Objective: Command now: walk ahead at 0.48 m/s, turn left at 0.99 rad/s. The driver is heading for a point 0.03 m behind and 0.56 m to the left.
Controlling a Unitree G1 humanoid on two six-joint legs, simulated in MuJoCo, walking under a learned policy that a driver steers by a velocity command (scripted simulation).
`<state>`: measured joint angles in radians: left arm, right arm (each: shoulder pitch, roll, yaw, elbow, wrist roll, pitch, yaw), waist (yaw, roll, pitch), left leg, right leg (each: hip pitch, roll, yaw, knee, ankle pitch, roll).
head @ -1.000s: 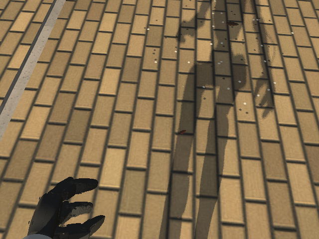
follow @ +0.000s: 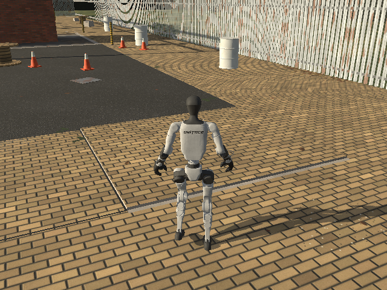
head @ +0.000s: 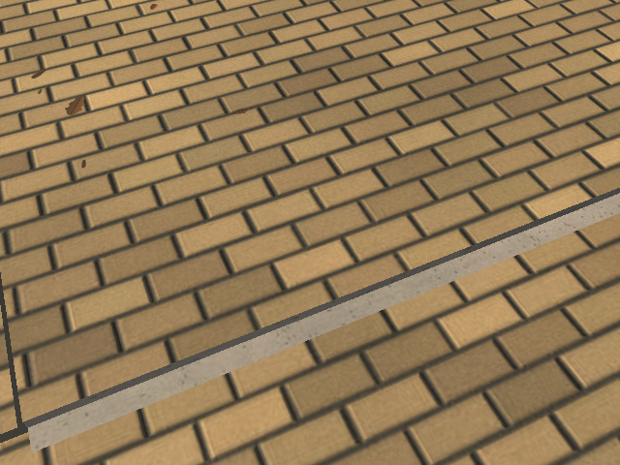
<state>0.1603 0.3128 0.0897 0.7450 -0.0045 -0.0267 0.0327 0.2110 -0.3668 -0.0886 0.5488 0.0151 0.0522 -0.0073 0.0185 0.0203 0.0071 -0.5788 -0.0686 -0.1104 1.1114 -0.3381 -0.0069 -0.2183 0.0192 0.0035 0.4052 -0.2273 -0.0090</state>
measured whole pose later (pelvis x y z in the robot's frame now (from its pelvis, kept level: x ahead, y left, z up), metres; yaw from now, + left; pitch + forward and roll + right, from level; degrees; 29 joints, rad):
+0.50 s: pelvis +0.23 +0.18 -0.05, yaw +29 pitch +1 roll -1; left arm 0.26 0.33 0.06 0.75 -0.03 -0.09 0.00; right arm 0.24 -0.33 -0.07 0.62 0.04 -0.04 0.05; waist 0.02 -0.03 0.07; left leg -0.53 -0.04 0.06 0.87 -0.36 0.11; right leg -0.20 -0.12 0.04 1.29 -0.41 0.02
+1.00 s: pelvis +0.53 +0.38 +0.01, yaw +59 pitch +1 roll -4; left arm 0.03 0.26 0.06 0.63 0.02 -0.04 0.03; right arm 0.18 -0.37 -0.08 0.61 0.04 0.04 -0.02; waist -0.02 0.02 0.16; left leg -0.51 0.03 -0.06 1.18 -0.48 -0.06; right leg -0.44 -0.01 -0.12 0.48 -0.05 0.00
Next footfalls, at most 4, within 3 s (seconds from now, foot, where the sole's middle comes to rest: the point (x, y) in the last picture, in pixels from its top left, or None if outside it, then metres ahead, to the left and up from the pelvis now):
0.42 left None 0.29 0.28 -0.78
0.82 right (143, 346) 0.74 0.44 -0.75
1.24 left None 0.47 0.54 -0.78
1.66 right None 0.73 0.92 -0.78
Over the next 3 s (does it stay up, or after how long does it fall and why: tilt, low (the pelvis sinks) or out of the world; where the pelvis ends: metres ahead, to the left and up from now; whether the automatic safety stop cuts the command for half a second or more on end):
stays up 0.43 1.17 -0.02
